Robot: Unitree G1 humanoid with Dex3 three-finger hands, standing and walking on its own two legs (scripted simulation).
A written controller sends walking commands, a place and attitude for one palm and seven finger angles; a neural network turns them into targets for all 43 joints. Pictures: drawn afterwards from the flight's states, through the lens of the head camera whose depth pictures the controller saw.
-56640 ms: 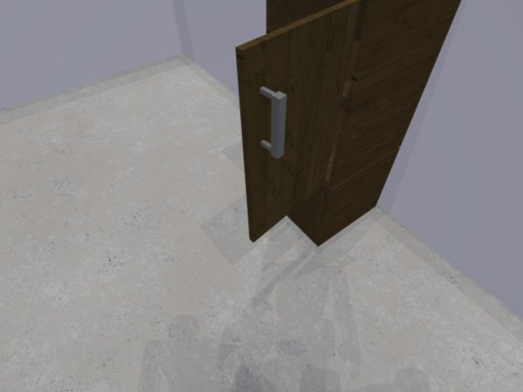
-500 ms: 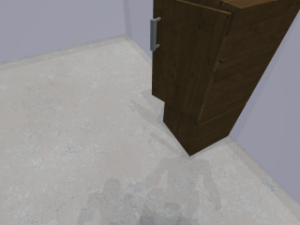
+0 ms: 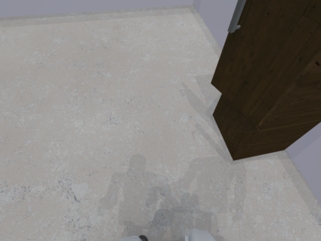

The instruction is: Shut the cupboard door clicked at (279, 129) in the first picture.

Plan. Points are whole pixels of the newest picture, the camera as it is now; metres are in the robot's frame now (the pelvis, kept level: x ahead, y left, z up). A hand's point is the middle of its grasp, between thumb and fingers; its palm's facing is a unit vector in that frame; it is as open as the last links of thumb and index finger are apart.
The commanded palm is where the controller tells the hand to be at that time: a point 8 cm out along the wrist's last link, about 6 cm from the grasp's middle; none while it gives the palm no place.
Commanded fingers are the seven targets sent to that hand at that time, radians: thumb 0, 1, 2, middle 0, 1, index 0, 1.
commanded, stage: walk to a spot facing it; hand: left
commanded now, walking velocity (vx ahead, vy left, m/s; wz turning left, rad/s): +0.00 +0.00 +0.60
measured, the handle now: (240, 12) +0.90 -0.28 +0.09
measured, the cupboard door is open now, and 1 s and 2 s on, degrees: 21 21 21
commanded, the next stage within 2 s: turn to face it in 1.40 s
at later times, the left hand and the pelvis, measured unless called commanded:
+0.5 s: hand out of the picture +0.00 +0.18 -0.17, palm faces +0.36 -0.90 -0.24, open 7.4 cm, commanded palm none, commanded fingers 0.00 0.90 0.90 -0.20 -0.30 -0.20 -0.30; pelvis +0.00 -0.03 -0.01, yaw +22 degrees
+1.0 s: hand out of the picture +0.11 +0.24 -0.15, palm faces +0.57 -0.78 -0.27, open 7.4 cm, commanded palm none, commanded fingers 0.00 0.90 0.90 -0.20 -0.30 -0.20 -0.30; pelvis +0.15 +0.02 -0.01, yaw +35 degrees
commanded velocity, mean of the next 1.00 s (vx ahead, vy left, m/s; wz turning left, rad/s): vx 0.22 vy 0.00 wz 0.55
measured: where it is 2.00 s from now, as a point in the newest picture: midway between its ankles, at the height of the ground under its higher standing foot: (114, 199)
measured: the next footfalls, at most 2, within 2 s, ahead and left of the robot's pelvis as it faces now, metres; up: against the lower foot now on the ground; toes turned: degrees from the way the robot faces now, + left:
right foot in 0.20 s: +0.03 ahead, -0.16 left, +0.00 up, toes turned +9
left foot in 0.56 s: -0.01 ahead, +0.11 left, +0.00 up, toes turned +29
